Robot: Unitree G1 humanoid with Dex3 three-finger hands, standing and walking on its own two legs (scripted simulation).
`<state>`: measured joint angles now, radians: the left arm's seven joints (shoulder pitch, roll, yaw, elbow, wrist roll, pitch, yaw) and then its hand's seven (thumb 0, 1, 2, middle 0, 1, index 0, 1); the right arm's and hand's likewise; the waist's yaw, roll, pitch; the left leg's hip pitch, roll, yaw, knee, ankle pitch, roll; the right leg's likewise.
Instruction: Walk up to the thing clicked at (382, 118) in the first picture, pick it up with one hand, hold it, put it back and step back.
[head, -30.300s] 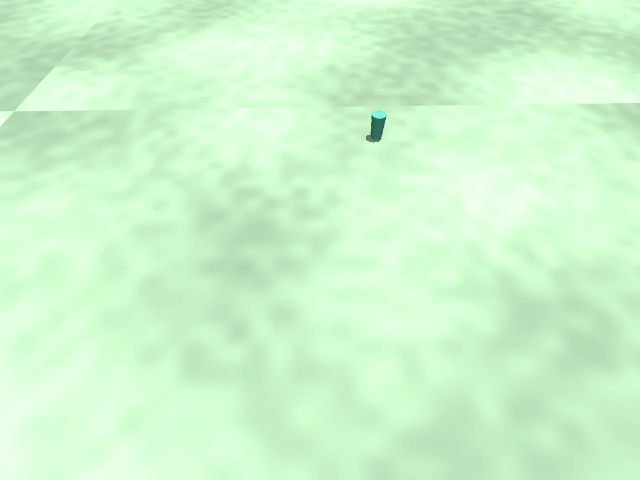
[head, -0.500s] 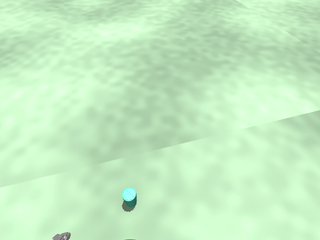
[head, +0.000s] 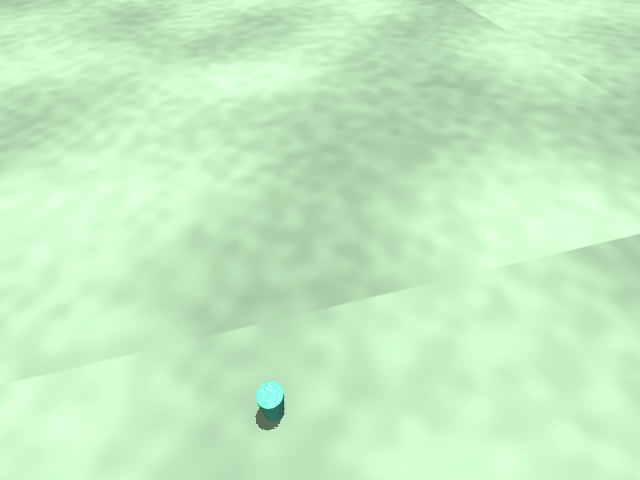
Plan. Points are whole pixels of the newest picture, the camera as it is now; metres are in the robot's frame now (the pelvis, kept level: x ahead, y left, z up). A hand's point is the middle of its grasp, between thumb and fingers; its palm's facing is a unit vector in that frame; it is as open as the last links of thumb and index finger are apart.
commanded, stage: stand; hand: left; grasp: from the side
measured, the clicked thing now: (272, 403) +0.45 +0.18 -0.71
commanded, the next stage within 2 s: step back in 1.26 s
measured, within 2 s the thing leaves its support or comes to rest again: neither
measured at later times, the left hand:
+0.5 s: hand out of the picture +0.06 +0.24 -0.16, palm faces -0.03 -0.94 -0.35, open 7.4 cm
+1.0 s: hand out of the picture +0.10 +0.23 -0.15, palm faces -0.01 -0.94 -0.34, open 7.4 cm
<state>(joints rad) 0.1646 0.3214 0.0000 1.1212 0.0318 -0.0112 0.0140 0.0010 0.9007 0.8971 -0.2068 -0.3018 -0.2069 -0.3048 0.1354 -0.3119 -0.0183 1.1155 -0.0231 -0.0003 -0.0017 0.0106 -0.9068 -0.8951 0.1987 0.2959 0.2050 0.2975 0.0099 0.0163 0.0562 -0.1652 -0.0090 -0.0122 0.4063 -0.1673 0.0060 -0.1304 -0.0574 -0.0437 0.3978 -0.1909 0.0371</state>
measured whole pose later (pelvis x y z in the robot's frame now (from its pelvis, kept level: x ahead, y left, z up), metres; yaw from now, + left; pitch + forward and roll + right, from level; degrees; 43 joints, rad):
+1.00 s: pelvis +0.03 -0.01 +0.01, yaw +0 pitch -3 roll +0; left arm 0.10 0.32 0.01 1.15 0.02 -0.01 0.00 0.00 0.90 0.90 -0.21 -0.30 -0.21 -0.30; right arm 0.10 -0.34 0.00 1.15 -0.02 -0.01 0.00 0.01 -0.91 -0.90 0.20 0.30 0.20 0.30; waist 0.00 0.01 0.05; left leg -0.12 0.01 -0.02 0.33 -0.16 -0.01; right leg -0.08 -0.04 -0.05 0.32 -0.19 0.02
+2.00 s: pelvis -0.07 +0.04 -0.02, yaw -2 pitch -3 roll -2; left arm 0.12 0.33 0.06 0.90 0.03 0.03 0.01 0.00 0.90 0.90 -0.21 -0.30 -0.21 -0.30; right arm 0.09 -0.36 -0.06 0.89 0.00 0.05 -0.01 0.01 -0.91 -0.89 0.20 0.30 0.21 0.30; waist -0.03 0.06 0.20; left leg -0.36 -0.02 0.03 0.72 -0.32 0.06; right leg -0.25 0.06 0.02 0.64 -0.34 -0.02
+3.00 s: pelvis -0.34 +0.04 -0.02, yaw -3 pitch +0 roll +1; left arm 0.15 0.35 0.08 0.76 0.06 0.05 0.00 0.00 0.90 0.90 -0.21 -0.30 -0.21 -0.30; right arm 0.22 -0.41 -0.05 0.87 0.00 0.03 -0.04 0.01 -0.91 -0.90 0.20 0.30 0.20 0.30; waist 0.00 0.02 0.15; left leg -0.38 -0.08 -0.09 0.99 -0.50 -0.02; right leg -0.36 -0.01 0.01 0.62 -0.25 -0.02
